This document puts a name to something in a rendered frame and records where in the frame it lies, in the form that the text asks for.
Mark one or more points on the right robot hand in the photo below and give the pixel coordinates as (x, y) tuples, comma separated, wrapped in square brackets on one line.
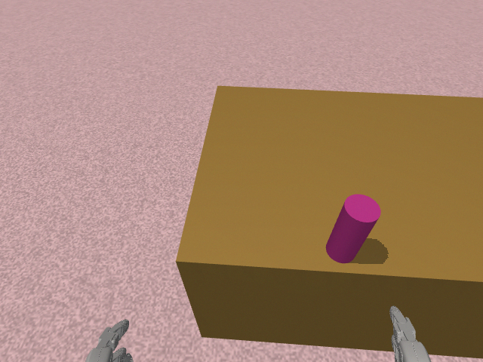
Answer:
[(404, 343)]

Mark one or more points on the can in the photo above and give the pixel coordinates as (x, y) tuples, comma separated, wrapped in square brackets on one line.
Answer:
[(354, 223)]

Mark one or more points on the left robot hand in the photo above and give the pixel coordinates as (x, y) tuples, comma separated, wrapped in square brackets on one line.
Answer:
[(108, 341)]

